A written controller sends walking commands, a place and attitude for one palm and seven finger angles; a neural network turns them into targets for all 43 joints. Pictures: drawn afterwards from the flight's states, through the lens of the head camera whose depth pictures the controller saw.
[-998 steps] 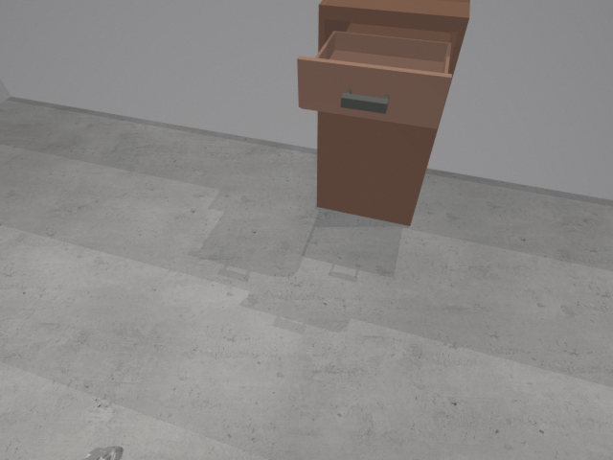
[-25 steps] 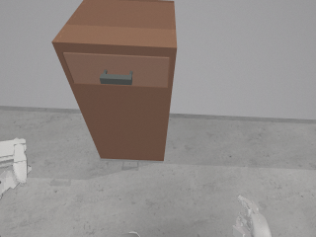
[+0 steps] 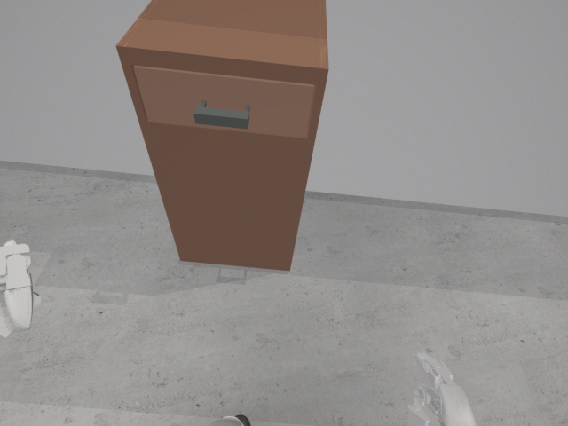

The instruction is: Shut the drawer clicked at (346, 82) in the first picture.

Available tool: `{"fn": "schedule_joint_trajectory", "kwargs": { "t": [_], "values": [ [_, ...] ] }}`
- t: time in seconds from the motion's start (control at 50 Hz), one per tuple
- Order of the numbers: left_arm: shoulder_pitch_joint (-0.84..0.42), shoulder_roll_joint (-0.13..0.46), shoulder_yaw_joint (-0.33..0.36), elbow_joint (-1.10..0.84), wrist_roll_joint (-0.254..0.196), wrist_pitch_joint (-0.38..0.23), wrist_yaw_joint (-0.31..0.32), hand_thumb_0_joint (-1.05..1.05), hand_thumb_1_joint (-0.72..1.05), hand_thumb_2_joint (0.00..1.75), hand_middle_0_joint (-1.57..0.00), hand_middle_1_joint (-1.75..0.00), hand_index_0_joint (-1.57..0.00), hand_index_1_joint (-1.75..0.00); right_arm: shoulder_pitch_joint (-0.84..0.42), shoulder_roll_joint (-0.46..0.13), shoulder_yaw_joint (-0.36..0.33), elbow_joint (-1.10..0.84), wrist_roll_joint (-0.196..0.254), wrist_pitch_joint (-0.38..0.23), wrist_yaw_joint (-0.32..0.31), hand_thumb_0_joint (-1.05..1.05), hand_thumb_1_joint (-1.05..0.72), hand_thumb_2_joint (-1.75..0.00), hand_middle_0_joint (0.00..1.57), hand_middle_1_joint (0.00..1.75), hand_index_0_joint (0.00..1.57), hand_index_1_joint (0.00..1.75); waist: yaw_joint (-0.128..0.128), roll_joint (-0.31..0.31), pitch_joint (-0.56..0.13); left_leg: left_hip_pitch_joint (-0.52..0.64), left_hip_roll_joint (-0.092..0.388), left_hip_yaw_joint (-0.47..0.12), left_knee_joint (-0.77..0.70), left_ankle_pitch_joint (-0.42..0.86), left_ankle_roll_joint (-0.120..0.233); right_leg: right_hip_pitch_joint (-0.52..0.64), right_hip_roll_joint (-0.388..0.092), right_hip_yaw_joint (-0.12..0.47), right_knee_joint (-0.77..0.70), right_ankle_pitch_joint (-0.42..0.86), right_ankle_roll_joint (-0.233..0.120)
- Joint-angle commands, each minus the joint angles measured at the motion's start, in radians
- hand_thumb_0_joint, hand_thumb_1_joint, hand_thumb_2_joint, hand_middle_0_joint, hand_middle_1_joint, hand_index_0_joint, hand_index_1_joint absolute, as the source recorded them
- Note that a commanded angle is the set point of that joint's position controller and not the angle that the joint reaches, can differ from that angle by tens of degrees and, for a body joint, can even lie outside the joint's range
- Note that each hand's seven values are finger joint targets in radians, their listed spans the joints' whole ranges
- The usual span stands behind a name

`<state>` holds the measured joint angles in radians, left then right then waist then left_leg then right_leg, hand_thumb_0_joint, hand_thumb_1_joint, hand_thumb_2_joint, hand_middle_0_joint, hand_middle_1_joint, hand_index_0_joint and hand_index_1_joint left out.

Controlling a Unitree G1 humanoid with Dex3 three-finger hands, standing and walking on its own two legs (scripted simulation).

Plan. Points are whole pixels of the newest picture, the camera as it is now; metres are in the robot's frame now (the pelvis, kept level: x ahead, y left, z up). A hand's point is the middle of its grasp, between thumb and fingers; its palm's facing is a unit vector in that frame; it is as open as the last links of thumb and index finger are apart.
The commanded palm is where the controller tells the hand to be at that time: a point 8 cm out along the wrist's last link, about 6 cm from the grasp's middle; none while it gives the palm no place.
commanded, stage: step back with the hand held close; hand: left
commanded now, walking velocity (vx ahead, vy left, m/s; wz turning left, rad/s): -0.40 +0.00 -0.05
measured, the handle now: (223, 112) +0.74 +0.19 -0.01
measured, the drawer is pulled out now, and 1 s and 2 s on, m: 0.00 0.00 0.00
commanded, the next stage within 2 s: stop stepping back and stand still in 0.02 s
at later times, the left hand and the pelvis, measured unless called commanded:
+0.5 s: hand (38, 411) +0.11 +0.21 +0.16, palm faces +0.27 -0.86 -0.44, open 3.2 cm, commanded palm +0.06 +0.26 +0.18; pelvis -0.09 -0.01 +0.00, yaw -4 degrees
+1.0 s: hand out of the picture +0.07 +0.22 +0.18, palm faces +0.29 -0.85 -0.45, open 3.2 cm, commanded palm +0.02 +0.27 +0.18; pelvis -0.13 +0.00 +0.00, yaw -4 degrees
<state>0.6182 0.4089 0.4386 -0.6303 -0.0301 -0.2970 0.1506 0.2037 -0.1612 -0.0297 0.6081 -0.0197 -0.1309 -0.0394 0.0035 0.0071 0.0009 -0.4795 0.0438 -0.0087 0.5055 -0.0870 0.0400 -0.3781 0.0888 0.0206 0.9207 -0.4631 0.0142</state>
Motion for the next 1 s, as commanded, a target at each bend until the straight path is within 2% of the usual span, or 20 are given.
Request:
{"fn": "schedule_joint_trajectory", "kwargs": {
  "t": [0.0, 0.08, 0.1, 0.14, 0.16, 0.22, 0.26, 0.32, 0.34, 0.44, 0.5, 0.58, 0.62, 0.7, 0.76, 0.78, 0.86, 0.9, 0.94, 0.98],
  "values": [
    [-0.038, 0.095, 0.008, -0.230, -0.018, -0.064, 0.003, 0.00, 0.90, 0.90, -1.40, -1.60, -1.40, -1.60, -0.042, -0.161, -0.038, -0.082, -0.016, -0.082, -0.002, 0.00, -0.90, -0.90, 0.20, 0.30, 0.20, 0.30, -0.011, 0.241, -0.172, 0.334, 0.212, -0.190, -0.269, -0.054, 0.070, -0.001, -0.015, -0.034, -0.279, -0.091, -0.009],
    [-0.042, 0.149, 0.045, -0.217, -0.029, -0.071, -0.026, 0.00, 0.90, 0.90, -1.40, -1.60, -1.40, -1.60, -0.050, -0.156, -0.037, -0.078, -0.024, -0.051, -0.003, 0.00, -0.90, -0.90, 0.20, 0.30, 0.20, 0.30, 0.001, 0.199, -0.220, 0.426, 0.163, -0.081, -0.167, 0.157, 0.000, 0.110, -0.040, -0.053, -0.641, 0.142, -0.022],
    [-0.043, 0.182, 0.071, -0.228, -0.033, -0.078, -0.031, 0.00, 0.90, 0.90, -1.40, -1.60, -1.40, -1.60, -0.063, -0.152, -0.036, -0.092, -0.020, -0.035, -0.004, 0.00, -0.90, -0.90, 0.20, 0.30, 0.20, 0.30, -0.001, 0.133, -0.208, 0.437, 0.121, -0.025, -0.107, 0.103, -0.026, 0.080, -0.084, -0.025, -0.695, 0.205, -0.034],
    [0.016, 0.226, 0.130, -0.207, -0.052, -0.066, -0.019, 0.00, 0.90, 0.90, -1.40, -1.60, -1.40, -1.60, -0.093, -0.126, -0.022, -0.135, -0.002, -0.013, -0.013, 0.00, -0.90, -0.90, 0.20, 0.30, 0.20, 0.30, -0.003, -0.061, -0.201, 0.397, 0.001, 0.087, 0.104, -0.154, -0.068, -0.021, -0.264, 0.086, -0.701, 0.307, -0.100],
    [0.054, 0.189, 0.098, -0.173, -0.057, -0.041, -0.021, 0.00, 0.90, 0.90, -1.40, -1.60, -1.40, -1.60, -0.085, -0.141, -0.036, -0.141, 0.021, -0.007, -0.017, 0.00, -0.90, -0.90, 0.20, 0.30, 0.20, 0.30, -0.002, -0.210, -0.173, 0.327, -0.053, 0.057, 0.251, -0.176, -0.067, -0.057, -0.313, 0.142, -0.693, 0.257, -0.126],
    [0.096, 0.173, 0.118, -0.153, -0.051, 0.013, -0.002, 0.00, 0.90, 0.90, -1.40, -1.60, -1.40, -1.60, -0.110, -0.121, -0.005, -0.168, 0.032, 0.023, -0.023, 0.00, -0.90, -0.90, 0.20, 0.30, 0.20, 0.30, -0.021, -0.132, -0.139, 0.124, -0.022, 0.022, 0.195, -0.162, -0.041, 0.122, -0.319, 0.100, -0.554, 0.488, -0.123],
    [0.078, 0.154, 0.095, -0.122, -0.043, 0.019, 0.009, 0.00, 0.90, 0.90, -1.40, -1.60, -1.40, -1.60, -0.103, -0.143, -0.007, -0.163, 0.041, 0.011, -0.037, 0.00, -0.90, -0.90, 0.20, 0.30, 0.20, 0.30, -0.026, -0.069, -0.084, 0.227, -0.010, 0.023, -0.003, -0.028, -0.016, 0.108, -0.254, 0.048, -0.522, 0.466, -0.062],
    [0.049, 0.141, 0.060, -0.073, -0.032, 0.011, 0.011, 0.00, 0.90, 0.90, -1.40, -1.60, -1.40, -1.60, -0.093, -0.187, -0.022, -0.164, 0.044, -0.016, -0.047, 0.00, -0.90, -0.90, 0.20, 0.30, 0.20, 0.30, -0.012, -0.034, -0.072, 0.292, 0.042, -0.051, -0.048, 0.174, 0.019, 0.134, -0.169, 0.030, -0.494, 0.483, -0.015],
    [0.047, 0.157, 0.064, -0.112, -0.030, 0.003, 0.008, 0.00, 0.90, 0.90, -1.40, -1.60, -1.40, -1.60, -0.079, -0.173, -0.012, -0.159, 0.039, -0.017, -0.046, 0.00, -0.90, -0.90, 0.20, 0.30, 0.20, 0.30, -0.017, 0.071, -0.113, 0.327, 0.053, -0.081, -0.078, 0.176, 0.025, 0.132, -0.157, -0.011, -0.457, 0.415, -0.008],
    [0.035, 0.137, 0.046, -0.174, -0.012, -0.003, 0.009, 0.00, 0.90, 0.90, -1.40, -1.60, -1.40, -1.60, -0.089, -0.178, -0.017, -0.162, 0.032, -0.041, -0.045, 0.00, -0.90, -0.90, 0.20, 0.30, 0.20, 0.30, -0.014, 0.127, -0.025, 0.128, 0.065, -0.174, -0.277, -0.426, 0.014, 0.199, -0.086, -0.037, -0.513, 0.053, -0.021],
    [0.052, 0.123, 0.039, -0.141, -0.009, 0.001, 0.010, 0.00, 0.90, 0.90, -1.40, -1.60, -1.40, -1.60, -0.083, -0.172, -0.021, -0.160, 0.025, -0.039, -0.040, 0.00, -0.90, -0.90, 0.20, 0.30, 0.20, 0.30, -0.017, 0.115, -0.008, 0.136, 0.019, -0.111, -0.211, -0.408, -0.015, 0.152, -0.099, -0.015, -0.585, -0.040, -0.048],
    [-0.010, 0.115, 0.028, -0.109, -0.017, 0.003, 0.017, 0.00, 0.90, 0.90, -1.40, -1.60, -1.40, -1.60, -0.065, -0.166, -0.029, -0.125, 0.021, -0.028, -0.045, 0.00, -0.90, -0.90, 0.20, 0.30, 0.20, 0.30, -0.029, -0.081, 0.000, 0.321, -0.032, -0.027, 0.124, -0.182, -0.033, -0.101, -0.242, 0.141, -0.725, -0.097, -0.115],
    [-0.069, 0.093, 0.001, -0.088, -0.015, 0.014, 0.018, 0.00, 0.90, 0.90, -1.40, -1.60, -1.40, -1.60, -0.066, -0.169, -0.026, -0.111, 0.022, -0.028, -0.047, 0.00, -0.90, -0.90, 0.20, 0.30, 0.20, 0.30, -0.038, -0.069, 0.014, 0.350, -0.021, -0.038, 0.128, -0.165, -0.029, -0.129, -0.230, 0.116, -0.690, -0.043, -0.105],
    [-0.147, 0.093, -0.015, -0.071, -0.010, 0.021, 0.012, 0.00, 0.90, 0.90, -1.40, -1.60, -1.40, -1.60, -0.099, -0.168, -0.011, -0.117, 0.025, -0.032, -0.058, 0.00, -0.90, -0.90, 0.20, 0.30, 0.20, 0.30, -0.035, 0.059, 0.079, 0.322, 0.032, -0.130, -0.062, -0.323, -0.021, -0.121, -0.127, 0.032, -0.593, -0.105, -0.046],
    [-0.152, 0.103, 0.008, -0.132, 0.009, 0.021, 0.014, 0.00, 0.90, 0.90, -1.40, -1.60, -1.40, -1.60, -0.115, -0.165, 0.006, -0.139, 0.016, -0.043, -0.062, 0.00, -0.90, -0.90, 0.20, 0.30, 0.20, 0.30, -0.014, 0.260, 0.064, 0.070, 0.126, -0.331, -0.457, -0.726, -0.002, 0.150, -0.008, -0.050, -0.325, -0.037, -0.015],
    [-0.133, 0.111, 0.017, -0.155, 0.011, 0.018, 0.014, 0.00, 0.90, 0.90, -1.40, -1.60, -1.40, -1.60, -0.109, -0.151, 0.006, -0.144, 0.012, -0.045, -0.059, 0.00, -0.90, -0.90, 0.20, 0.30, 0.20, 0.30, -0.004, 0.269, 0.026, 0.040, 0.136, -0.327, -0.472, -0.712, 0.001, 0.217, -0.007, -0.055, -0.288, -0.005, -0.022],
    [0.019, 0.130, 0.033, -0.191, 0.002, 0.019, 0.003, 0.00, 0.90, 0.90, -1.40, -1.60, -1.40, -1.60, -0.091, -0.127, 0.005, -0.158, 0.003, -0.039, -0.036, 0.00, -0.90, -0.90, 0.20, 0.30, 0.20, 0.30, 0.000, 0.101, -0.073, 0.124, 0.015, -0.110, -0.239, -0.386, -0.033, 0.275, -0.076, -0.002, -0.590, 0.060, -0.054],
    [0.041, 0.144, 0.053, -0.170, -0.017, 0.022, 0.003, 0.00, 0.90, 0.90, -1.40, -1.60, -1.40, -1.60, -0.087, -0.137, -0.011, -0.143, 0.008, -0.022, -0.029, 0.00, -0.90, -0.90, 0.20, 0.30, 0.20, 0.30, -0.010, -0.136, -0.072, 0.282, -0.050, -0.033, 0.125, -0.181, -0.047, 0.010, -0.245, 0.219, -0.758, -0.082, -0.132],
    [0.033, 0.098, 0.030, -0.102, -0.027, 0.040, 0.008, 0.00, 0.90, 0.90, -1.40, -1.60, -1.40, -1.60, -0.060, -0.140, -0.012, -0.113, 0.014, -0.002, -0.026, 0.00, -0.90, -0.90, 0.20, 0.30, 0.20, 0.30, -0.030, -0.135, -0.029, 0.243, -0.035, -0.032, 0.239, -0.162, -0.046, -0.073, -0.315, 0.239, -0.746, -0.087, -0.178],
    [-0.023, 0.084, 0.010, -0.076, -0.024, 0.044, 0.015, 0.00, 0.90, 0.90, -1.40, -1.60, -1.40, -1.60, -0.075, -0.146, -0.007, -0.113, 0.028, -0.008, -0.033, 0.00, -0.90, -0.90, 0.20, 0.30, 0.20, 0.30, -0.036, -0.087, 0.006, 0.279, -0.012, -0.039, 0.069, -0.143, -0.027, -0.043, -0.246, 0.140, -0.655, 0.063, -0.114]
  ]
}}
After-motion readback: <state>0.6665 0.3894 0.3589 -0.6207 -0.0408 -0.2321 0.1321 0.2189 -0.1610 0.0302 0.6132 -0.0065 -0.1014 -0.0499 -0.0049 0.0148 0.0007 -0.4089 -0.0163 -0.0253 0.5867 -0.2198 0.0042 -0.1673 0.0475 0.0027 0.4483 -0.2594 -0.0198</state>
